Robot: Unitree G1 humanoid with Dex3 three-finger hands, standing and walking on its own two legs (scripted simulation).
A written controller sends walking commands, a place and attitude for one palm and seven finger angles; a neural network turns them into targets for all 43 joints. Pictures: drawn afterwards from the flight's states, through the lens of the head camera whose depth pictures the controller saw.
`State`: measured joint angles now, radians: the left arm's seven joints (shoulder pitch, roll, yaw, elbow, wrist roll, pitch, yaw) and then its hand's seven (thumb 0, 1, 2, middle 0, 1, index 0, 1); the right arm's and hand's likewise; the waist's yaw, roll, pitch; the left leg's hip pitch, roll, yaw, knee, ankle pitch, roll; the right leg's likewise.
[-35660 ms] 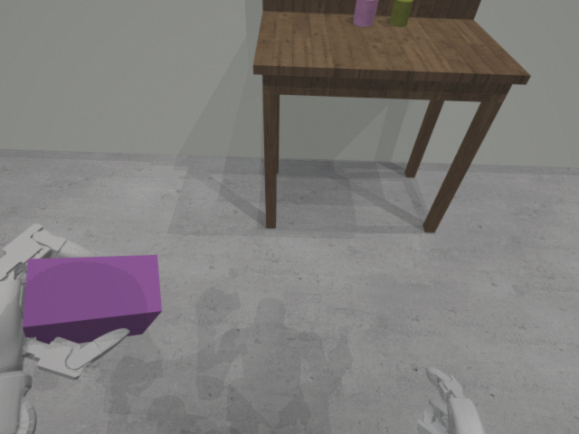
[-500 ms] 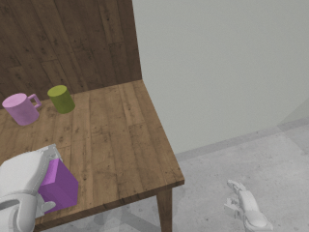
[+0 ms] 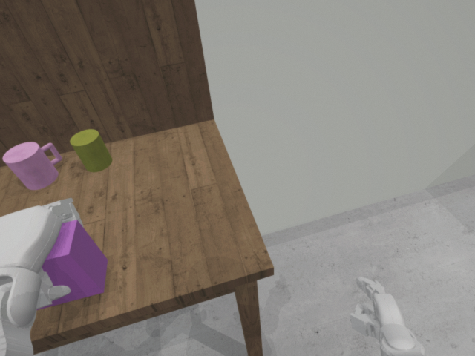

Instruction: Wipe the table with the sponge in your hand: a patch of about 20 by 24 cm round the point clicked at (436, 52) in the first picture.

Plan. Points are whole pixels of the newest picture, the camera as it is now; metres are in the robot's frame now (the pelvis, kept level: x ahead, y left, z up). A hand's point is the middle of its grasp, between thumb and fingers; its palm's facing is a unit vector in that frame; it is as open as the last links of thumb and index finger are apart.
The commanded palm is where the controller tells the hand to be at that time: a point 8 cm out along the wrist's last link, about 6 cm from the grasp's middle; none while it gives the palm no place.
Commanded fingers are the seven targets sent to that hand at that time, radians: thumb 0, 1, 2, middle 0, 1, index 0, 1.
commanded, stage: lift the sponge slowly off the table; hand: left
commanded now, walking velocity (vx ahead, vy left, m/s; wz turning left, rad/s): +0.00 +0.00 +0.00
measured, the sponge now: (59, 272) +0.18 +0.31 +0.10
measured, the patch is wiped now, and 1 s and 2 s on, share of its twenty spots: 1.00 1.00 1.00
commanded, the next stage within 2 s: bring the sponge back beside the body in 0.82 s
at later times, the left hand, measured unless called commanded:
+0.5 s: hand (37, 237) +0.19 +0.31 +0.17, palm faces +0.15 -0.07 -0.99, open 10.2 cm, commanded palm +0.14 +0.32 +0.24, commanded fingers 0.00 0.10 1.30 -1.20 -1.60 -1.20 -1.60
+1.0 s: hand (32, 232) +0.19 +0.31 +0.18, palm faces +0.13 -0.10 -0.99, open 10.2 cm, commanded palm +0.14 +0.32 +0.25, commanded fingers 0.00 0.10 1.30 -1.20 -1.60 -1.20 -1.60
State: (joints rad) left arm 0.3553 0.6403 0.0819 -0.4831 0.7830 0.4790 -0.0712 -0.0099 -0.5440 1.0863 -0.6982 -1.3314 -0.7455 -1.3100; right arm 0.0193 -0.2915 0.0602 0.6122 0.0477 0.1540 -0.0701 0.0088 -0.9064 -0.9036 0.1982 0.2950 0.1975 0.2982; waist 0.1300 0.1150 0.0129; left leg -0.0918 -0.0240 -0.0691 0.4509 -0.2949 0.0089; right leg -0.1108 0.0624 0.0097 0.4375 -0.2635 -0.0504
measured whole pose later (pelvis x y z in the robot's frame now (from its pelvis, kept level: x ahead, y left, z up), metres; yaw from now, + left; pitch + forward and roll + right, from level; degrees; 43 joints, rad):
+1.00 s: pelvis -0.01 +0.02 +0.00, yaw +0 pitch -3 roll +0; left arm 0.19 0.68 0.08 -0.53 0.75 0.57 -0.17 -0.01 -0.54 1.08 -0.70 -1.33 -0.75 -1.31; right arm -0.01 -0.29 0.09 0.60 0.06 0.14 -0.07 0.01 -0.91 -0.90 0.20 0.30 0.20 0.30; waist 0.15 0.12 0.01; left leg -0.12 -0.05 -0.07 0.44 -0.26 0.03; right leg -0.14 0.04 0.01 0.43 -0.24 -0.03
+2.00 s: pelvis -0.02 +0.01 +0.00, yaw +0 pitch -4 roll +0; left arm 0.23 0.65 0.04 -0.58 0.75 0.57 -0.12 -0.01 -0.54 1.08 -0.70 -1.33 -0.75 -1.31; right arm 0.00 -0.28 0.09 0.60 0.06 0.15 -0.07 0.01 -0.91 -0.90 0.20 0.30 0.20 0.30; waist 0.14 0.13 0.00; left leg -0.10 -0.04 -0.06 0.44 -0.26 0.01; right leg -0.13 0.05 0.02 0.44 -0.24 -0.04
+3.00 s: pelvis -0.04 +0.01 -0.01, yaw +3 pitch +2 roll -1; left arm 0.52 0.53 0.45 -0.77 -0.09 -0.04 0.13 -0.01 -0.55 1.08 -0.70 -1.33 -0.75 -1.31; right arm 0.19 -0.25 0.00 0.57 0.02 0.13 -0.09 0.01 -0.91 -0.90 0.20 0.29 0.20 0.30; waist -0.01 0.02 0.00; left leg -0.37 -0.05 -0.10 0.61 -0.28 0.01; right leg -0.35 0.03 -0.04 0.55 -0.25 -0.03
